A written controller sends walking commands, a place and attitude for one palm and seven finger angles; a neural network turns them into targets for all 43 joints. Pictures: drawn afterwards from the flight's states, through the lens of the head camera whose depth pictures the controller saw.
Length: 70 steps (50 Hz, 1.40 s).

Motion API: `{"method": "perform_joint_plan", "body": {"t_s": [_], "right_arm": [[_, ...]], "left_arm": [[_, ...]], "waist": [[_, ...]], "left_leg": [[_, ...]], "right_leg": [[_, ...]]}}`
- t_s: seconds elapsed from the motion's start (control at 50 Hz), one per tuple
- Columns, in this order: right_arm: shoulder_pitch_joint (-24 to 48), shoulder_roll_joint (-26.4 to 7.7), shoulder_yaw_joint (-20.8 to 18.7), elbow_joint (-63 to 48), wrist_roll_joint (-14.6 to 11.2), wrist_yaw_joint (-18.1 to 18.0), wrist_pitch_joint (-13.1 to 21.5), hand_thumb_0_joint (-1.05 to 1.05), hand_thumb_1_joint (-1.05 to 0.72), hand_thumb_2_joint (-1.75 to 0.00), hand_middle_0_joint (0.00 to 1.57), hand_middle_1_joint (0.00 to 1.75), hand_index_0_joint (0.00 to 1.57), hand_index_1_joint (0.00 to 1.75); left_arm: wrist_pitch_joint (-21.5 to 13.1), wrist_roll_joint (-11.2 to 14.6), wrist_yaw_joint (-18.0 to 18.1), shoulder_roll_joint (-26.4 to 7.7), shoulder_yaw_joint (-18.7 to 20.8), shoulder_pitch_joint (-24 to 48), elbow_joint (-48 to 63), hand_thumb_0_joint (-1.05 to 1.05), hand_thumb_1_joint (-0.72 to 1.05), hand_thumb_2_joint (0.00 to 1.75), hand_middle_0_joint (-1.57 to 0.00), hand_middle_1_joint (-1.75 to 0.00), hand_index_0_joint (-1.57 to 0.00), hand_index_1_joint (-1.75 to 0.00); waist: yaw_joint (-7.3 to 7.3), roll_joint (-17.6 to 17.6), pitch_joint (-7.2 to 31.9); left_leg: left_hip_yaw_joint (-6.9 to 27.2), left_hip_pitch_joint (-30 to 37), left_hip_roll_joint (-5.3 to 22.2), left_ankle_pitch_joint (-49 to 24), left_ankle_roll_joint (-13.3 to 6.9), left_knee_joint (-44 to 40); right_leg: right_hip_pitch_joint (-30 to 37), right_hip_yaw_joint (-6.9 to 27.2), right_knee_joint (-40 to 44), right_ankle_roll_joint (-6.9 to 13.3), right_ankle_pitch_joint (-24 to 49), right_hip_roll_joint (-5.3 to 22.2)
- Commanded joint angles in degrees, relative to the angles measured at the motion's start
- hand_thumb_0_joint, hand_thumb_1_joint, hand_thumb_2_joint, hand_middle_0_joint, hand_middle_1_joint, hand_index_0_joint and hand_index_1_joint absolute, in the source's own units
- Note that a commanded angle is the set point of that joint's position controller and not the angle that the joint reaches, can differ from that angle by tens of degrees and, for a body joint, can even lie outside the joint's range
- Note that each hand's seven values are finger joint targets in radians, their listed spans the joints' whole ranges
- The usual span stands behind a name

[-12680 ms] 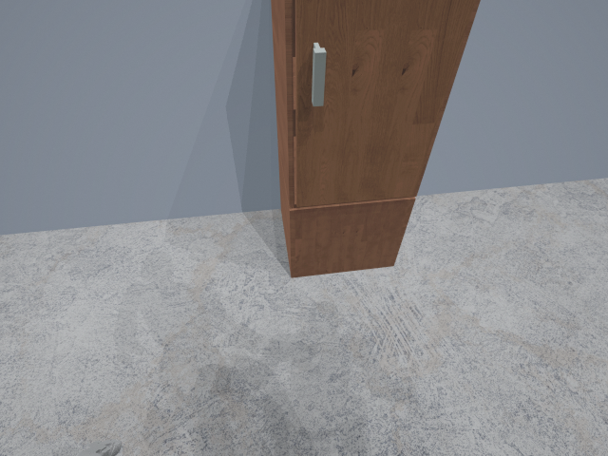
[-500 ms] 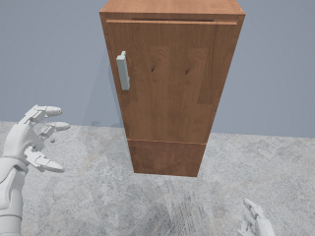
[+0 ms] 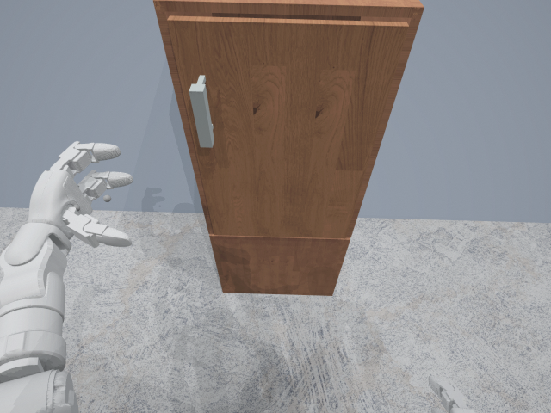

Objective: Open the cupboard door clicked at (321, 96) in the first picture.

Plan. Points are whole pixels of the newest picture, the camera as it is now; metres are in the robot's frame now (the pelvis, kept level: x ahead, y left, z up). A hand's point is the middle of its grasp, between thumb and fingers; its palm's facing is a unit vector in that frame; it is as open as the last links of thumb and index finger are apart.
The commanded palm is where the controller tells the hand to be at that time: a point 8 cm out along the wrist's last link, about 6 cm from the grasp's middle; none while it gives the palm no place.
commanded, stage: move the hooked fingers beside the handle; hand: left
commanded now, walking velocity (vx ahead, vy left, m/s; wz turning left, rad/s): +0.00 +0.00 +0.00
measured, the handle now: (204, 111) +0.61 +0.17 +0.11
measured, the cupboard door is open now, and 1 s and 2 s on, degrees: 0 0 0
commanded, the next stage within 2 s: slide the fingers in behind the handle in 2.00 s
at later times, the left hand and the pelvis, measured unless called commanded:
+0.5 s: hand (140, 158) +0.46 +0.24 +0.12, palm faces +0.01 -1.00 +0.01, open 14.0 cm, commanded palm +0.44 +0.29 +0.12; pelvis +0.00 +0.01 -0.01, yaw -1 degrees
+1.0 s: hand (161, 126) +0.54 +0.23 +0.12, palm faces +0.01 -1.00 +0.02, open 14.0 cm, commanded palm +0.53 +0.27 +0.11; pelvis +0.01 +0.01 -0.02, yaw -2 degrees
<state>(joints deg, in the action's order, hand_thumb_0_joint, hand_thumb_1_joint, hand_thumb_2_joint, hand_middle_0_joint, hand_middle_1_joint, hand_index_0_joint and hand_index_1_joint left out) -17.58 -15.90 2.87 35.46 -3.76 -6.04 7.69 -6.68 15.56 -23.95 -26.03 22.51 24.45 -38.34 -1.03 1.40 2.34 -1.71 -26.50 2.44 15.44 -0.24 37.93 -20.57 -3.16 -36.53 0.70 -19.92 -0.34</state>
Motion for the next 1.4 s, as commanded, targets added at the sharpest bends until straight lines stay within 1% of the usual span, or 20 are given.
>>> {"method": "perform_joint_plan", "body": {"t_s": [0.0, 0.06, 0.1, 0.26, 0.34, 0.44, 0.5, 0.62, 0.66, 0.78, 0.84, 0.88, 0.9, 0.96, 1.02, 1.04, 1.2, 1.28, 1.32, 1.38], "right_arm": [[1.34, -8.30, -3.62, -6.81, -0.12, -0.35, 1.93, 0.00, -0.90, -0.90, 0.20, 0.30, 0.20, 0.30], [0.08, -8.59, -3.85, -5.90, 0.08, -0.26, 1.29, 0.00, -0.90, -0.90, 0.20, 0.30, 0.20, 0.30], [-0.93, -8.99, -3.84, -5.11, 0.32, -0.17, 0.89, 0.00, -0.90, -0.90, 0.20, 0.30, 0.20, 0.30], [-3.51, -9.25, -4.00, -4.36, 0.78, 0.96, -1.20, 0.00, -0.90, -0.90, 0.20, 0.30, 0.20, 0.30], [-5.34, -9.69, -4.19, -3.66, 0.93, 1.06, -2.41, 0.00, -0.90, -0.90, 0.20, 0.30, 0.20, 0.30], [-7.06, -9.77, -4.64, -3.21, 1.30, 1.37, -3.66, 0.00, -0.90, -0.90, 0.20, 0.30, 0.20, 0.30], [-8.38, -10.21, -4.70, -2.49, 1.47, 1.32, -4.54, 0.00, -0.90, -0.90, 0.20, 0.30, 0.20, 0.30], [-10.41, -10.50, -4.69, -1.68, 1.71, 1.34, -5.74, 0.00, -0.90, -0.90, 0.20, 0.30, 0.20, 0.30], [-11.11, -10.52, -4.75, -1.15, 1.77, 1.45, -6.04, 0.00, -0.90, -0.90, 0.20, 0.30, 0.20, 0.30], [-13.72, -11.28, -4.47, -0.10, 2.21, 1.43, -6.78, 0.00, -0.90, -0.90, 0.20, 0.30, 0.20, 0.30], [-15.34, -11.49, -4.49, -0.36, 2.69, 1.49, -6.97, 0.00, -0.90, -0.90, 0.20, 0.30, 0.20, 0.30], [-16.17, -11.29, -4.44, -0.22, 2.87, 1.82, -7.28, 0.00, -0.90, -0.90, 0.20, 0.30, 0.20, 0.30], [-17.00, -11.47, -4.43, -0.24, 3.04, 1.83, -7.64, 0.00, -0.90, -0.90, 0.20, 0.30, 0.20, 0.30], [-17.79, -11.43, -4.45, -0.09, 3.25, 2.15, -8.31, 0.00, -0.90, -0.90, 0.20, 0.30, 0.20, 0.30], [-19.30, -11.76, -4.57, -0.25, 3.69, 2.36, -8.81, 0.00, -0.90, -0.90, 0.20, 0.30, 0.20, 0.30], [-19.32, -11.66, -4.47, 0.03, 3.63, 2.39, -8.92, 0.00, -0.90, -0.90, 0.20, 0.30, 0.20, 0.30], [-21.18, -11.54, -4.83, -1.28, 4.29, 3.27, -10.37, 0.00, -0.90, -0.90, 0.20, 0.30, 0.20, 0.30], [-20.41, -11.38, -5.01, -2.16, 3.89, 3.23, -11.20, 0.00, -0.90, -0.90, 0.20, 0.30, 0.20, 0.30], [-20.20, -11.06, -5.35, -2.16, 3.92, 3.42, -11.21, 0.00, -0.90, -0.90, 0.20, 0.30, 0.20, 0.30], [-19.52, -10.90, -5.48, -1.36, 3.68, 3.59, -11.32, 0.00, -0.90, -0.90, 0.20, 0.30, 0.20, 0.30]], "left_arm": [[-4.91, 0.73, 0.23, -13.86, 0.34, 27.71, 10.21, 0.00, -0.50, 0.30, -0.30, -1.20, -0.30, -1.20], [-5.40, -0.38, 1.21, -13.57, -0.66, 31.00, 7.95, 0.00, -0.50, 0.30, -0.30, -1.20, -0.30, -1.20], [-5.92, -0.47, 2.01, -14.93, 0.40, 32.96, 5.20, 0.00, -0.50, 0.30, -0.30, -1.20, -0.30, -1.20], [-8.54, -3.21, 3.69, -17.28, 0.94, 38.88, -1.77, 0.00, -0.50, 0.30, -0.30, -1.20, -0.30, -1.20], [-8.99, -3.62, 3.71, -18.04, 1.20, 42.47, -8.14, 0.00, -0.50, 0.30, -0.30, -1.20, -0.30, -1.20], [-11.21, -4.45, 3.54, -19.07, 1.51, 45.84, -8.83, 0.00, -0.50, 0.30, -0.30, -1.20, -0.30, -1.20], [-11.11, -4.53, 3.41, -20.66, 2.50, 47.72, -12.84, 0.00, -0.50, 0.30, -0.30, -1.20, -0.30, -1.20], [-11.68, -6.17, 3.88, -24.02, 3.32, 53.72, -15.66, 0.00, -0.50, 0.30, -0.30, -1.20, -0.30, -1.20], [-11.96, -6.76, 3.77, -23.02, 1.69, 56.00, -16.67, 0.00, -0.50, 0.30, -0.30, -1.20, -0.30, -1.20], [-10.92, -8.58, 4.67, -25.87, 1.85, 61.84, -22.98, 0.00, -0.50, 0.30, -0.30, -1.20, -0.30, -1.20], [-11.44, -9.49, 5.28, -30.30, 4.81, 63.56, -22.58, 0.00, -0.50, 0.30, -0.30, -1.20, -0.30, -1.20], [-11.39, -10.16, 5.11, -30.19, 4.28, 64.55, -23.47, 0.00, -0.50, 0.30, -0.30, -1.20, -0.30, -1.20], [-11.31, -10.22, 5.21, -31.29, 5.33, 63.70, -24.66, 0.00, -0.50, 0.30, -0.30, -1.20, -0.30, -1.20], [-10.55, -11.37, 5.21, -28.97, 2.46, 66.52, -25.63, 0.00, -0.50, 0.30, -0.30, -1.20, -0.30, -1.20], [-10.30, -11.31, 5.75, -30.77, 4.47, 66.98, -25.40, 0.00, -0.50, 0.30, -0.30, -1.20, -0.30, -1.20], [-9.83, -11.56, 5.87, -29.94, 3.33, 68.31, -26.64, 0.00, -0.50, 0.30, -0.30, -1.20, -0.30, -1.20], [-10.25, -11.78, 6.07, -33.51, 8.08, 61.29, -23.15, 0.00, -0.50, 0.30, -0.30, -1.20, -0.30, -1.20], [-10.35, -12.07, 5.77, -34.31, 7.99, 61.14, -20.58, 0.00, -0.50, 0.30, -0.30, -1.20, -0.30, -1.20], [-11.61, -11.34, 5.66, -32.11, 7.22, 62.20, -16.33, 0.00, -0.50, 0.30, -0.30, -1.20, -0.30, -1.20], [-11.15, -9.90, 5.02, -27.72, 5.13, 59.90, -18.28, 0.00, -0.50, 0.30, -0.30, -1.20, -0.30, -1.20]], "waist": [[-1.30, 2.86, 14.62], [-2.04, 4.26, 15.87], [-2.32, 1.11, 15.72], [-2.60, 5.39, 19.14], [-3.76, 1.90, 17.66], [-4.28, 4.79, 22.18], [-5.15, 1.55, 20.89], [-6.54, 4.53, 22.54], [-7.47, 5.80, 22.41], [-9.83, 5.34, 20.81], [-9.64, 6.05, 26.77], [-9.91, 7.90, 27.18], [-9.92, 5.81, 26.98], [-11.16, 9.45, 25.88], [-10.98, 9.24, 28.66], [-11.98, 9.06, 26.97], [-8.78, 8.41, 31.21], [-8.95, 9.05, 30.10], [-8.88, 12.27, 33.17], [-9.44, 10.67, 29.46]], "left_leg": [[2.93, 13.40, -2.23, -7.65, -1.75, -3.45], [3.62, 14.70, -1.95, -6.91, -1.52, -3.43], [3.92, 13.56, -1.86, -6.86, -1.75, -3.03], [4.01, 13.59, -1.51, -10.24, -1.25, -1.63], [3.81, 11.01, -1.33, -8.95, -1.61, -0.91], [3.65, 12.94, -1.15, -12.56, -1.52, 0.88], [3.62, 10.04, -1.13, -11.24, -1.88, 1.37], [3.42, 9.04, -1.08, -11.06, -2.02, 2.59], [3.76, 9.30, -0.93, -11.07, -1.92, 3.03], [4.47, 6.22, -0.59, -8.54, -2.08, 4.12], [4.34, 7.00, -0.54, -12.36, -2.17, 5.55], [4.12, 7.34, -0.51, -14.26, -2.08, 6.34], [4.31, 6.42, -0.50, -15.25, -2.23, 6.69], [4.74, 7.50, -0.06, -14.98, -1.81, 6.95], [4.99, 8.59, 0.07, -17.72, -1.86, 7.52], [4.72, 7.46, 0.09, -16.13, -1.98, 7.72], [3.95, 7.36, -0.06, -22.77, -1.93, 8.18], [3.55, 7.22, 0.01, -21.50, -2.01, 7.80], [3.97, 12.28, 0.16, -25.34, -1.74, 8.29], [4.26, 12.59, 0.50, -24.37, -1.57, 8.08]], "right_leg": [[-3.57, 1.20, 5.03, 0.54, 12.46, -1.36], [-5.98, 0.90, 4.77, 0.56, 10.75, -1.39], [-5.85, 0.83, 4.62, 0.57, 10.59, -1.57], [-7.04, 0.87, 2.55, 0.74, 13.05, -1.50], [-8.51, 0.94, 2.34, 0.35, 12.66, -1.74], [-9.19, 1.24, 1.05, 0.32, 15.11, -1.95], [-9.21, 1.28, 0.98, 0.16, 14.63, -2.13], [-11.07, 1.87, 0.50, -0.19, 14.51, -2.17], [-12.90, 1.75, 0.32, -0.19, 13.82, -2.23], [-16.46, 1.73, 0.13, -0.49, 10.81, -2.38], [-14.42, 2.07, -1.00, -0.60, 14.23, -2.47], [-14.86, 2.04, -1.34, -0.61, 15.98, -2.64], [-14.24, 1.96, -1.60, -0.52, 16.87, -2.84], [-18.45, 1.38, -1.75, -0.54, 14.87, -2.97], [-17.94, 1.34, -2.11, -0.47, 16.45, -3.29], [-19.04, 1.41, -1.75, -0.67, 15.43, -3.29], [-13.62, 1.03, -3.25, -0.36, 22.35, -3.79], [-13.59, 1.12, -2.80, -0.55, 21.95, -3.88], [-14.66, 1.01, -2.90, -0.31, 23.07, -4.11], [-16.64, 0.42, -2.17, -0.23, 21.30, -4.23]]}}
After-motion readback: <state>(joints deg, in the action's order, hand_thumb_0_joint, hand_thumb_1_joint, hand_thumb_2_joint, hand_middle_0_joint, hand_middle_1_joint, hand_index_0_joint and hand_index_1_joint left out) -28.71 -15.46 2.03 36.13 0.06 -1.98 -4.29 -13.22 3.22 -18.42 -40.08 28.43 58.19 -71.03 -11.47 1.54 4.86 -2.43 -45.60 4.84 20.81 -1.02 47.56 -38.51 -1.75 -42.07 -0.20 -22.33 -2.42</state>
